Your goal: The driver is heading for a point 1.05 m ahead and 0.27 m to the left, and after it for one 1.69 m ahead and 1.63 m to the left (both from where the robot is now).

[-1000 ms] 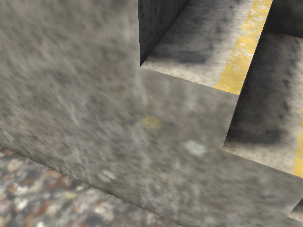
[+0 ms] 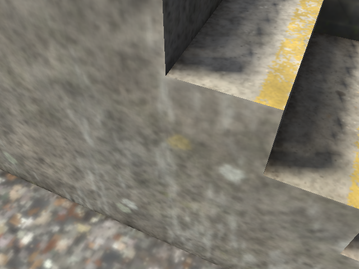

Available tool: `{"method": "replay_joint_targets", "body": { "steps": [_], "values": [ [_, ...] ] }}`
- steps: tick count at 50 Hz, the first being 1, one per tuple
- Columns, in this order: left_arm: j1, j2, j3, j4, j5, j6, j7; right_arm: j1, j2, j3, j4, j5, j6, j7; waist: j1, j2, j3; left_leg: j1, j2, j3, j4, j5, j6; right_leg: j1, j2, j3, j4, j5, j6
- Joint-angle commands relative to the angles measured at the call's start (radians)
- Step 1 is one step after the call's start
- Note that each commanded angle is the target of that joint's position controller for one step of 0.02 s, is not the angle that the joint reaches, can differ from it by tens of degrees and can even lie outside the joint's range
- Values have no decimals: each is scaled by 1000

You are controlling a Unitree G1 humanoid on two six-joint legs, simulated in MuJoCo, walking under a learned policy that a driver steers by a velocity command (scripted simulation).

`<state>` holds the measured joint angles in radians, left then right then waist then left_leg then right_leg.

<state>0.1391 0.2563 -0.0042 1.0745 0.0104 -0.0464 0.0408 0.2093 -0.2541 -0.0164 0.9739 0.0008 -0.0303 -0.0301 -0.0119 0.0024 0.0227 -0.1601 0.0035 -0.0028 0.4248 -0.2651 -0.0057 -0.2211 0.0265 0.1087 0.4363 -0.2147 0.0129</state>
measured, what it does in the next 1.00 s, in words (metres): stands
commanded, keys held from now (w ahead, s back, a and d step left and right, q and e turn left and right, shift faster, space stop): w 1.00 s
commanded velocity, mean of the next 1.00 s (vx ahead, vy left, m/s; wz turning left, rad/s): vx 0.00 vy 0.00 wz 0.00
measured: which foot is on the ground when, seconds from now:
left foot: down 0.00-1.00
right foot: down 0.00-1.00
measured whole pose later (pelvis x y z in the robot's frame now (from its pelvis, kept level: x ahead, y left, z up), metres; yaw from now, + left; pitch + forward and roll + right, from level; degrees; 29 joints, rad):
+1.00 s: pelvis +0.00 +0.00 +0.00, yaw +0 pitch +0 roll +0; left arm 0.14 0.25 0.00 1.08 0.01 -0.05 0.04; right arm 0.21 -0.25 -0.02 0.97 0.00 -0.04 -0.04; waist -0.01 0.00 0.02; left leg -0.16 0.02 -0.01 0.44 -0.28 -0.01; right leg -0.22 0.04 0.10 0.44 -0.22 0.01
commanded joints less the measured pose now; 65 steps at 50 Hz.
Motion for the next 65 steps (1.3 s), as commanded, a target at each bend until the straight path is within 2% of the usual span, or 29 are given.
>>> {"method": "replay_joint_targets", "body": {
  "steps": [1,28,31,65],
  "values": [
    [-3,121,20,-34,0,-9,3,15,-116,-24,-38,0,-9,-3,0,-2,-32,-11,34,-34,-68,140,11,20,-35,24,-58,159,-42],
    [-11,121,20,-35,-1,-13,-2,9,-113,-29,-40,1,-10,-6,1,-2,-35,-8,36,-34,-62,143,6,25,-36,24,-54,170,-48],
    [-10,115,18,-32,0,-17,-2,11,-116,-26,-42,3,-13,-13,1,-11,-43,-14,40,-35,-58,142,6,40,-37,29,-52,197,-46],
    [-5,112,21,-19,-1,-11,-1,30,-117,-19,-48,2,-18,-11,3,-1,-30,-30,39,-34,-59,122,3,34,-34,28,-50,172,-45]
  ]
}}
